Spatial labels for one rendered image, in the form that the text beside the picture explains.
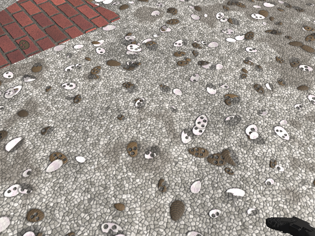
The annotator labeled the right robot hand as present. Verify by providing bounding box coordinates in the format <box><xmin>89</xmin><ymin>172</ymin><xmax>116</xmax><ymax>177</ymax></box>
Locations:
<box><xmin>266</xmin><ymin>216</ymin><xmax>315</xmax><ymax>236</ymax></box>

